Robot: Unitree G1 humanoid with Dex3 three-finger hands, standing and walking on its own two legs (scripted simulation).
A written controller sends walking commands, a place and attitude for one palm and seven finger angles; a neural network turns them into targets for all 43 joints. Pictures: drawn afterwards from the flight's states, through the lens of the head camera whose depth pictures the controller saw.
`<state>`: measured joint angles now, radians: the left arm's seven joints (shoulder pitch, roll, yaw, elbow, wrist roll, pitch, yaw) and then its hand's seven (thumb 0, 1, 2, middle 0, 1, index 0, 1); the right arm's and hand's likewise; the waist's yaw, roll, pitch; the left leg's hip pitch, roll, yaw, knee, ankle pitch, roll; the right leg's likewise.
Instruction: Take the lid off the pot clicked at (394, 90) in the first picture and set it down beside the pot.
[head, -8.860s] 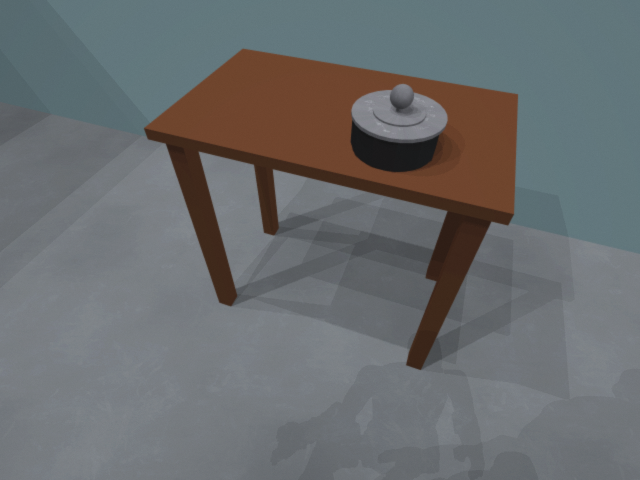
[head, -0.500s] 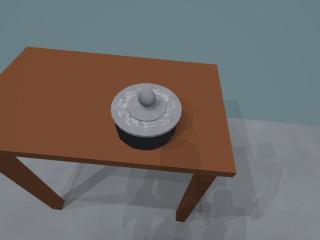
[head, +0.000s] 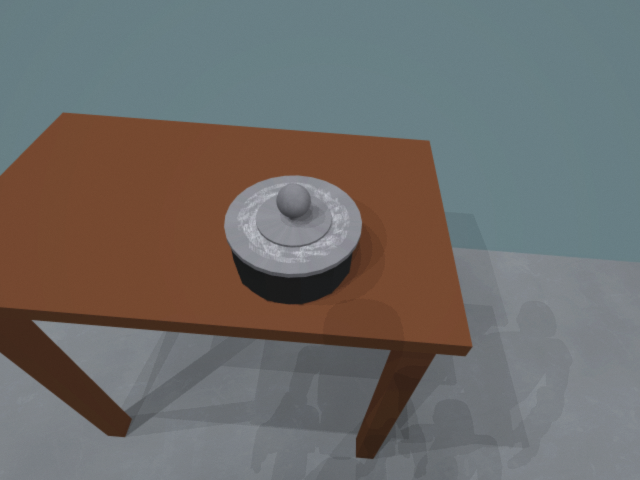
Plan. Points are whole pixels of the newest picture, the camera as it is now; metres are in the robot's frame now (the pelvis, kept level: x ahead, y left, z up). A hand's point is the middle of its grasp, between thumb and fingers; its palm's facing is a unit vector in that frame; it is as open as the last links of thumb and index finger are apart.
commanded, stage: come to a stop and stand still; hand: left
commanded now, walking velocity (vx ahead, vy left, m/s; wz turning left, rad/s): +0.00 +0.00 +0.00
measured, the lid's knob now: (293, 200) +0.45 +0.06 +0.11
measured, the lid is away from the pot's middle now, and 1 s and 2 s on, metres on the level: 0.00 0.00 0.00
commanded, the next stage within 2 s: look again from close up in 0.76 s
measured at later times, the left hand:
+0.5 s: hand out of the picture +0.06 +0.20 -0.17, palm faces +0.02 -0.97 -0.23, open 7.4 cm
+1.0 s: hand out of the picture +0.05 +0.17 -0.17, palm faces +0.02 -0.98 -0.20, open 7.4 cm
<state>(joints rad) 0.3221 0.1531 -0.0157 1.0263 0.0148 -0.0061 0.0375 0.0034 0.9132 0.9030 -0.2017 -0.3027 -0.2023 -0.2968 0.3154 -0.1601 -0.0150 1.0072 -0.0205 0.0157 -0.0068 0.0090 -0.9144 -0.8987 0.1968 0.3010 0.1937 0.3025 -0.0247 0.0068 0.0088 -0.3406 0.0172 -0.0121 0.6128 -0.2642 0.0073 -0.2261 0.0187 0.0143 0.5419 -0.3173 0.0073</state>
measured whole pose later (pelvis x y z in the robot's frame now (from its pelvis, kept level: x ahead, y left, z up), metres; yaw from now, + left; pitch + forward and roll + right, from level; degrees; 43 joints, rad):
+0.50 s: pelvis +0.04 +0.01 +0.00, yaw +0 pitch +1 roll +0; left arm 0.28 0.19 0.00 1.03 0.01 -0.01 0.05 0.00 0.91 0.90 -0.20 -0.30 -0.20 -0.30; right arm 0.23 -0.17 0.00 1.03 -0.01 -0.02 -0.02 0.01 -0.92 -0.90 0.20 0.30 0.20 0.30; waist 0.01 -0.01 0.02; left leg -0.26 -0.03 0.01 0.54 -0.30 0.03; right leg -0.16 -0.03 0.03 0.51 -0.36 0.03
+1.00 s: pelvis +0.04 -0.01 +0.01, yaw +0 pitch +0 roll +0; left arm 0.30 0.18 -0.01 1.04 0.01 -0.01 0.04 0.00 0.91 0.90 -0.20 -0.30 -0.20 -0.30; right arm 0.22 -0.16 0.00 1.07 -0.01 -0.01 -0.03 0.00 -0.92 -0.90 0.20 0.30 0.20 0.30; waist 0.01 -0.02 0.04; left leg -0.21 0.00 0.00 0.48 -0.27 0.00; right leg -0.12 0.00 0.02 0.46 -0.34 0.01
